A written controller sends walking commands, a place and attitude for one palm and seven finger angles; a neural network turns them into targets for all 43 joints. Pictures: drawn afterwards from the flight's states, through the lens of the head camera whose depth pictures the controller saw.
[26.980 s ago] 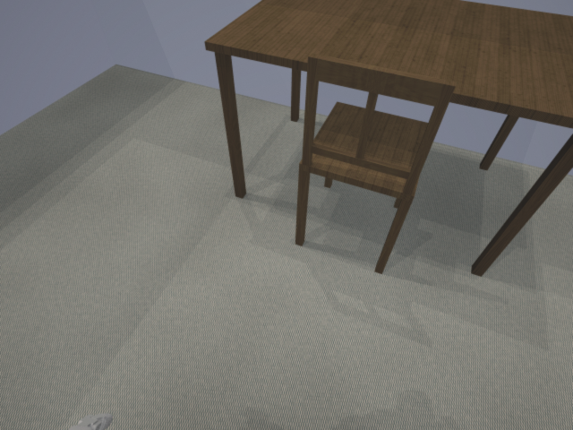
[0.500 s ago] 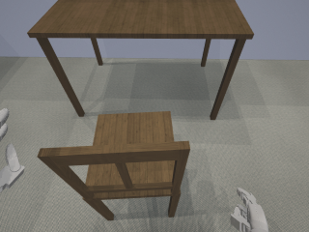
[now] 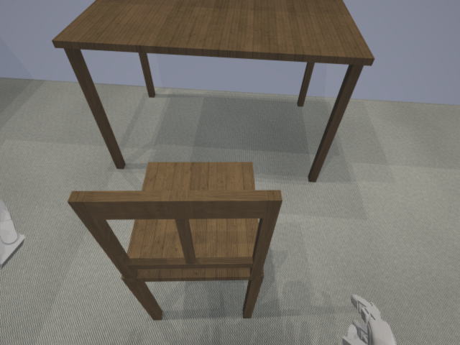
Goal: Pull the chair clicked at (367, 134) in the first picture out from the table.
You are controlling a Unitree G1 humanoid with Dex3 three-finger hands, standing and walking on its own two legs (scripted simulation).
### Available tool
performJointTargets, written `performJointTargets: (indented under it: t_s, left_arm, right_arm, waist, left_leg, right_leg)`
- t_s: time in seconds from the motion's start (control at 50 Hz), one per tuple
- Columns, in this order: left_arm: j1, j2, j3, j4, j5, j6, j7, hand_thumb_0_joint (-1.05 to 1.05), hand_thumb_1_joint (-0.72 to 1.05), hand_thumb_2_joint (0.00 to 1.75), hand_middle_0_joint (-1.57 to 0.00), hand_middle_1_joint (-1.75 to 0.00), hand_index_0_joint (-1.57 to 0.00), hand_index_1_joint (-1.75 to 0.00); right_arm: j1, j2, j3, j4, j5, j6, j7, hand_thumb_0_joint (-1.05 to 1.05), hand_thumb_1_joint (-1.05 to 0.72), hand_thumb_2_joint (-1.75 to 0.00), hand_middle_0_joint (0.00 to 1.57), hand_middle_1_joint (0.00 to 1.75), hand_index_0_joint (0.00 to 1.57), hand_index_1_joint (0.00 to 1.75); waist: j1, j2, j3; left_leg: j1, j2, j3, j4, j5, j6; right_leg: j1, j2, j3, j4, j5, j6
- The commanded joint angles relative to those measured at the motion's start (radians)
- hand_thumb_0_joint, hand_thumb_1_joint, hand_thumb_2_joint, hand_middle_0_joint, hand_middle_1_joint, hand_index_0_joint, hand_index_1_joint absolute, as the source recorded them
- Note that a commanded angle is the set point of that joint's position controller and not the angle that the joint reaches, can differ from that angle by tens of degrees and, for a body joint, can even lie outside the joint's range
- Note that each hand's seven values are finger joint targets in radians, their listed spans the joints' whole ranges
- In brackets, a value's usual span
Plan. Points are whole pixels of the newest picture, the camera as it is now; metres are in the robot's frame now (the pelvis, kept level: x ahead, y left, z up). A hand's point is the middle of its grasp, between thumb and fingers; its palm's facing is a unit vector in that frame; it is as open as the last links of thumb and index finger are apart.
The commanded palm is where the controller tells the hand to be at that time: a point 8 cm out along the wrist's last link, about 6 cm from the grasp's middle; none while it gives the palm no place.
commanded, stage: step back with the hand held close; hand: left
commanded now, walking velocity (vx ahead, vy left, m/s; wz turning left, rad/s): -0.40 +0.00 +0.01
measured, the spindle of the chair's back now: (186, 240) +0.34 +0.12 -0.10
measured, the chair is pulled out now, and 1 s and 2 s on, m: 0.60 0.60 0.60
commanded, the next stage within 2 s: stop stepping back and stand still in 1.44 s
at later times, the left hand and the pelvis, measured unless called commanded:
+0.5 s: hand (17, 242) +0.19 +0.26 +0.18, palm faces +0.49 -0.72 -0.49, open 7.4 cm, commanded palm +0.13 +0.29 +0.19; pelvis -0.01 -0.01 -0.01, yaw +1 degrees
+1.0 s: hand (8, 271) +0.16 +0.26 +0.18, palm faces +0.46 -0.76 -0.45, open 7.4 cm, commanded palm +0.09 +0.30 +0.19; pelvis -0.04 +0.00 -0.01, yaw +3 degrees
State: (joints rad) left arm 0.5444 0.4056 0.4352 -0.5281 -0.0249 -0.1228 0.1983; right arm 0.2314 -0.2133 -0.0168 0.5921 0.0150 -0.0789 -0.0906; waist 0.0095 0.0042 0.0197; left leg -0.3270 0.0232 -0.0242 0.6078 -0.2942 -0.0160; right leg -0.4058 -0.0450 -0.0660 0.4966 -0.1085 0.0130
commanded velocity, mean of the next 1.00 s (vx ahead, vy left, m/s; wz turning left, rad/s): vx -0.40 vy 0.00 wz -0.01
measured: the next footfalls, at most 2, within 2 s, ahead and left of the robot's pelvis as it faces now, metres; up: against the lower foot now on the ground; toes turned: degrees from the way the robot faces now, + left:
right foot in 1.28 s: -0.06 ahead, -0.15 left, +0.00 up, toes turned -2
left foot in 1.52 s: -0.06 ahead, +0.09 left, +0.00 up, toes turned -1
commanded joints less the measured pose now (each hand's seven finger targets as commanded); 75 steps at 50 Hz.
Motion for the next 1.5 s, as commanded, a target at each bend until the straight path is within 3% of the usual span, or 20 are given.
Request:
performJointTargets:
  t_s: [0.0, 0.18, 0.32, 0.4, 0.5, 0.56, 0.64, 0.7, 0.74, 0.8, 0.9, 0.96, 1.04, 1.08, 1.18, 1.28, 1.34, 1.38, 1.44, 1.48]
  left_arm:
    - [-0.028, 0.192, 0.148, -0.193, 0.012, -0.067, 0.028, 0.0, 0.9, 0.9, -0.2, -0.3, -0.2, -0.3]
    - [-0.019, 0.203, 0.153, -0.223, 0.004, -0.084, 0.027, 0.0, 0.9, 0.9, -0.2, -0.3, -0.2, -0.3]
    - [0.019, 0.186, 0.173, -0.246, 0.011, -0.102, 0.023, 0.0, 0.9, 0.9, -0.2, -0.3, -0.2, -0.3]
    - [-0.004, 0.186, 0.172, -0.233, 0.004, -0.105, 0.016, 0.0, 0.9, 0.9, -0.2, -0.3, -0.2, -0.3]
    - [-0.03, 0.221, 0.172, -0.218, 0.003, -0.104, 0.026, 0.0, 0.9, 0.9, -0.2, -0.3, -0.2, -0.3]
    - [-0.012, 0.203, 0.157, -0.204, 0.003, -0.101, 0.028, 0.0, 0.9, 0.9, -0.2, -0.3, -0.2, -0.3]
    - [0.0, 0.195, 0.174, -0.256, 0.018, -0.126, 0.024, 0.0, 0.9, 0.9, -0.2, -0.3, -0.2, -0.3]
    - [-0.008, 0.199, 0.18, -0.251, 0.016, -0.125, 0.018, 0.0, 0.9, 0.9, -0.2, -0.3, -0.2, -0.3]
    - [-0.027, 0.183, 0.173, -0.266, 0.018, -0.143, 0.004, 0.0, 0.9, 0.9, -0.2, -0.3, -0.2, -0.3]
    - [-0.033, 0.188, 0.169, -0.272, 0.006, -0.157, -0.001, 0.0, 0.9, 0.9, -0.2, -0.3, -0.2, -0.3]
    - [-0.011, 0.228, 0.177, -0.227, -0.006, -0.141, 0.017, 0.0, 0.9, 0.9, -0.2, -0.3, -0.2, -0.3]
    - [0.031, 0.218, 0.183, -0.227, -0.006, -0.14, 0.016, 0.0, 0.9, 0.9, -0.2, -0.3, -0.2, -0.3]
    - [0.02, 0.202, 0.206, -0.274, 0.009, -0.177, 0.005, 0.0, 0.9, 0.9, -0.2, -0.3, -0.2, -0.3]
    - [-0.004, 0.167, 0.156, -0.268, -0.01, -0.174, -0.009, 0.0, 0.9, 0.9, -0.2, -0.3, -0.2, -0.3]
    - [-0.016, 0.157, 0.103, -0.258, -0.028, -0.188, -0.03, 0.0, 0.9, 0.9, -0.2, -0.3, -0.2, -0.3]
    - [-0.033, 0.191, 0.136, -0.268, -0.024, -0.209, -0.052, 0.0, 0.9, 0.9, -0.2, -0.3, -0.2, -0.3]
    - [0.072, 0.236, 0.17, -0.235, -0.049, -0.2, -0.06, 0.0, 0.9, 0.9, -0.2, -0.3, -0.2, -0.3]
    - [0.109, 0.242, 0.205, -0.177, -0.041, -0.173, -0.036, 0.0, 0.9, 0.9, -0.2, -0.3, -0.2, -0.3]
    - [0.116, 0.216, 0.202, -0.146, -0.028, -0.164, -0.016, 0.0, 0.9, 0.9, -0.2, -0.3, -0.2, -0.3]
    - [0.08, 0.217, 0.173, -0.217, -0.039, -0.182, -0.014, 0.0, 0.9, 0.9, -0.2, -0.3, -0.2, -0.3]
  right_arm:
    - [-0.109, -0.131, -0.055, -0.147, 0.007, -0.059, -0.011, 0.0, -0.9, -0.9, 0.2, 0.3, 0.2, 0.3]
    - [-0.105, -0.121, -0.061, -0.122, -0.006, -0.052, 0.002, 0.0, -0.9, -0.9, 0.2, 0.3, 0.2, 0.3]
    - [-0.126, -0.121, -0.065, -0.129, -0.001, -0.056, -0.009, 0.0, -0.9, -0.9, 0.2, 0.3, 0.2, 0.3]
    - [-0.105, -0.116, -0.074, -0.116, 0.002, -0.07, -0.011, 0.0, -0.9, -0.9, 0.2, 0.3, 0.2, 0.3]
    - [-0.091, -0.117, -0.073, -0.089, -0.015, -0.057, -0.001, 0.0, -0.9, -0.9, 0.2, 0.3, 0.2, 0.3]
    - [-0.109, -0.104, -0.057, -0.09, -0.019, -0.037, 0.004, 0.0, -0.9, -0.9, 0.2, 0.3, 0.2, 0.3]
    - [-0.133, -0.135, -0.059, -0.126, -0.012, -0.045, -0.005, 0.0, -0.9, -0.9, 0.2, 0.3, 0.2, 0.3]
    - [-0.129, -0.126, -0.069, -0.133, 0.003, -0.075, -0.012, 0.0, -0.9, -0.9, 0.2, 0.3, 0.2, 0.3]
    - [-0.13, -0.129, -0.068, -0.132, -0.001, -0.098, -0.009, 0.0, -0.9, -0.9, 0.2, 0.3, 0.2, 0.3]
    - [-0.09, -0.121, -0.072, -0.093, -0.009, -0.113, -0.004, 0.0, -0.9, -0.9, 0.2, 0.3, 0.2, 0.3]
    - [-0.087, -0.102, -0.077, -0.063, -0.022, -0.086, 0.014, 0.0, -0.9, -0.9, 0.2, 0.3, 0.2, 0.3]
    - [-0.113, -0.083, -0.055, -0.075, -0.019, -0.058, 0.015, 0.0, -0.9, -0.9, 0.2, 0.3, 0.2, 0.3]
    - [-0.145, -0.124, -0.064, -0.113, -0.018, -0.085, -0.004, 0.0, -0.9, -0.9, 0.2, 0.3, 0.2, 0.3]
    - [-0.102, -0.12, -0.074, -0.101, -0.015, -0.111, 0.002, 0.0, -0.9, -0.9, 0.2, 0.3, 0.2, 0.3]
    - [-0.085, -0.125, -0.064, -0.029, -0.036, -0.168, 0.034, 0.0, -0.9, -0.9, 0.2, 0.3, 0.2, 0.3]
    - [-0.12, -0.129, -0.056, -0.05, -0.033, -0.158, 0.039, 0.0, -0.9, -0.9, 0.2, 0.3, 0.2, 0.3]
    - [-0.118, -0.095, -0.072, -0.101, 0.001, -0.116, 0.037, 0.0, -0.9, -0.9, 0.2, 0.3, 0.2, 0.3]
    - [-0.163, -0.061, -0.061, -0.101, -0.004, -0.083, 0.027, 0.0, -0.9, -0.9, 0.2, 0.3, 0.2, 0.3]
    - [-0.16, -0.051, -0.031, -0.094, -0.011, -0.052, 0.002, 0.0, -0.9, -0.9, 0.2, 0.3, 0.2, 0.3]
    - [-0.144, -0.088, -0.049, -0.102, -0.007, -0.048, -0.008, 0.0, -0.9, -0.9, 0.2, 0.3, 0.2, 0.3]
  waist:
    - [0.003, 0.095, -0.074]
    - [-0.001, -0.036, -0.137]
    - [0.0, 0.156, -0.17]
    - [-0.007, 0.088, -0.163]
    - [-0.011, -0.081, -0.141]
    - [-0.017, -0.1, -0.158]
    - [-0.01, 0.18, -0.125]
    - [-0.006, 0.18, -0.122]
    - [0.001, 0.208, -0.082]
    - [-0.009, 0.124, -0.162]
    - [-0.014, -0.143, -0.182]
    - [-0.02, -0.153, -0.192]
    - [-0.028, 0.335, -0.127]
    - [-0.027, 0.214, -0.078]
    - [-0.004, 0.261, -0.168]
    - [0.01, 0.185, -0.217]
    - [-0.008, -0.165, -0.233]
    - [-0.007, -0.164, -0.181]
    - [-0.03, -0.144, -0.182]
    - [-0.025, -0.021, -0.183]
  left_leg:
    - [-0.302, 0.099, -0.086, -0.228, -0.206, 0.068]
    - [-0.175, 0.04, -0.046, -0.088, -0.143, 0.039]
    - [-0.349, 0.15, -0.125, -0.225, -0.057, 0.081]
    - [-0.35, 0.121, -0.085, -0.145, -0.066, 0.062]
    - [-0.17, 0.009, -0.025, 0.031, -0.225, 0.027]
    - [-0.085, 0.015, -0.031, -0.01, -0.17, 0.036]
    - [-0.383, 0.164, -0.145, -0.286, -0.283, 0.096]
    - [-0.429, 0.185, -0.146, -0.235, -0.116, 0.099]
    - [-0.506, 0.205, -0.149, -0.242, -0.205, 0.109]
    - [-0.333, 0.148, -0.098, -0.111, 0.006, 0.071]
    - [-0.084, -0.026, 0.0, 0.213, -0.191, 0.002]
    - [-0.012, 0.003, -0.022, 0.019, -0.126, 0.019]
    - [-0.426, 0.329, -0.271, -0.402, -0.279, 0.156]
    - [-0.314, 0.303, -0.216, -0.295, 0.024, 0.153]
    - [0.153, 0.274, -0.186, -0.149, 0.618, 0.124]
    - [0.096, 0.205, -0.101, -0.086, 0.438, 0.059]
    - [-0.005, -0.016, 0.055, 0.193, -0.019, -0.019]
    - [-0.133, -0.014, -0.044, 0.323, -0.188, -0.02]
    - [-0.085, 0.002, -0.016, -0.039, -0.082, -0.015]
    - [0.044, 0.089, -0.042, -0.284, 0.393, 0.024]
  right_leg:
    - [0.317, -0.046, 0.112, -0.013, -0.127, -0.008]
    - [0.181, -0.125, 0.178, -0.12, -0.153, -0.048]
    - [0.383, -0.017, 0.069, 0.128, 0.06, 0.001]
    - [0.364, -0.053, 0.106, 0.136, 0.182, -0.02]
    - [0.107, -0.183, 0.257, -0.172, -0.168, -0.089]
    - [0.057, -0.17, 0.191, -0.196, -0.267, -0.069]
    - [0.308, -0.006, 0.073, 0.072, -0.208, 0.005]
    - [0.385, 0.016, 0.064, 0.188, 0.091, 0.007]
    - [0.39, 0.021, 0.073, 0.244, 0.009, 0.003]
    - [0.324, -0.027, 0.124, 0.171, 0.19, -0.025]
    - [0.025, -0.264, 0.372, -0.237, -0.17, -0.154]
    - [0.047, -0.208, 0.23, -0.167, -0.132, -0.111]
    - [0.298, 0.074, 0.048, 0.377, -0.257, 0.016]
    - [0.167, 0.064, 0.093, 0.414, -0.315, -0.003]
    - [0.058, 0.035, 0.078, 0.035, -0.226, -0.014]
    - [0.204, 0.043, 0.038, -0.112, 0.015, -0.019]
    - [0.12, -0.231, 0.292, -0.178, 0.28, -0.144]
    - [0.135, -0.305, 0.318, -0.176, 0.304, -0.212]
    - [0.243, -0.173, 0.157, -0.044, 0.451, -0.122]
    - [0.23, -0.049, 0.079, 0.084, 0.314, -0.025]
